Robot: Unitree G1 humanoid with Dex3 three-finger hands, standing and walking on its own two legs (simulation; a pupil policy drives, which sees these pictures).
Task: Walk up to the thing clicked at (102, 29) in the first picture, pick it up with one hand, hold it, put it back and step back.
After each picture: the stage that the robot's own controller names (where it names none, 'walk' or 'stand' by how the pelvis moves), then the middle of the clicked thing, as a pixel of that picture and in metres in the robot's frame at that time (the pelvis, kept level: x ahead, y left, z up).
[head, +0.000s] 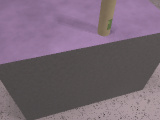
stand; (106, 12) +0.74 -0.13 +0.05
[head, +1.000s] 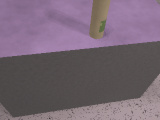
rise first; (99, 12) +0.65 -0.06 +0.08
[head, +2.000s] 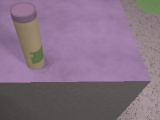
walk; (30, 41) +0.45 +0.18 +0.08
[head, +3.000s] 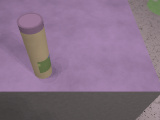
stand; (37, 50) +0.43 +0.16 +0.08
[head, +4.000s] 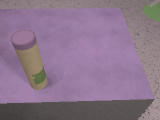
stand; (32, 63) +0.41 +0.18 +0.05
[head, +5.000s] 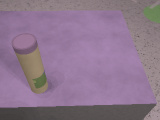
stand; (33, 67) +0.39 +0.18 +0.05
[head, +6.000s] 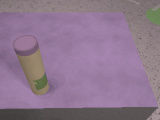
stand; (34, 69) +0.39 +0.17 +0.05
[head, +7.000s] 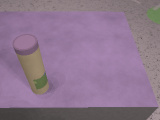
stand; (33, 68) +0.39 +0.17 +0.05
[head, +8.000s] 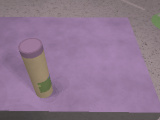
rise first; (38, 71) +0.38 +0.17 +0.05
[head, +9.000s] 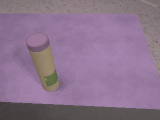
go down; (45, 65) +0.40 +0.16 +0.05
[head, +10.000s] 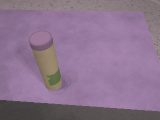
go down; (48, 64) +0.40 +0.16 +0.06
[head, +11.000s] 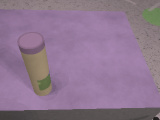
go down; (37, 68) +0.38 +0.14 +0.07
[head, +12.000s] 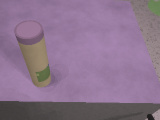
close in; (36, 59) +0.40 +0.14 +0.08
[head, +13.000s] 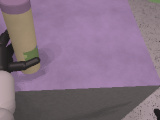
close; (23, 39) +0.44 +0.16 +0.12
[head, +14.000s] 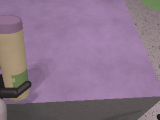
lift; (13, 62) +0.37 +0.19 +0.11
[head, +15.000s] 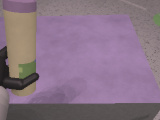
lift; (22, 50) +0.33 +0.16 +0.22
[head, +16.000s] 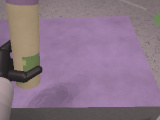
hold; (25, 43) +0.34 +0.15 +0.23
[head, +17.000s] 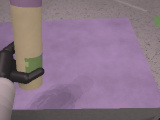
hold; (28, 45) +0.34 +0.14 +0.23
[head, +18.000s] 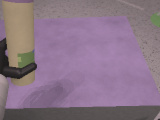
crouch; (20, 41) +0.36 +0.16 +0.22
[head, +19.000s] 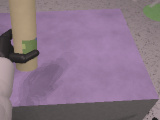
lower; (24, 30) +0.44 +0.16 +0.19
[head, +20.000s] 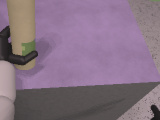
lower; (23, 31) +0.46 +0.15 +0.12
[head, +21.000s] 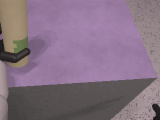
lower; (14, 28) +0.47 +0.16 +0.12
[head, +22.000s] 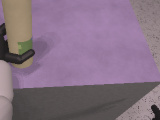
lower; (19, 29) +0.46 +0.16 +0.12
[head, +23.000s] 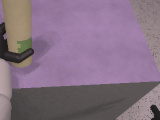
rest; (18, 28) +0.46 +0.16 +0.12
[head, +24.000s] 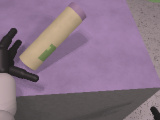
withdraw; (53, 36) +0.48 +0.07 +0.07
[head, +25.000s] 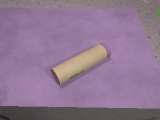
sink last; (82, 62) +0.46 +0.01 +0.00
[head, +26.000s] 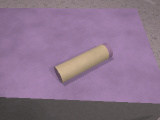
stand; (84, 61) +0.48 +0.01 -0.01
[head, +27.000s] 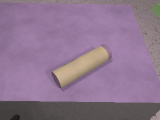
stand; (83, 64) +0.45 +0.00 -0.01
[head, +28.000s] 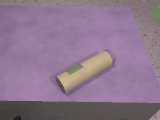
stand; (87, 69) +0.43 -0.01 -0.02
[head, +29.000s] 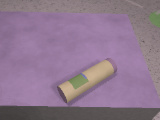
walk; (88, 78) +0.40 -0.03 -0.03
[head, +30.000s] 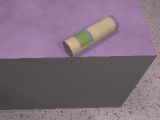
walk; (91, 35) +0.56 -0.04 -0.02
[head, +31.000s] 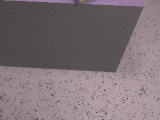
walk; out of the picture +0.87 -0.09 -0.01
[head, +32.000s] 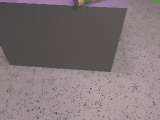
stand; out of the picture +1.07 -0.05 -0.02
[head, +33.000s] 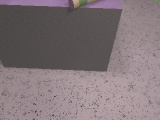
stand; out of the picture +1.04 -0.05 -0.04
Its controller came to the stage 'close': yes
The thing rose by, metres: 0.19
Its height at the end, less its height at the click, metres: -0.09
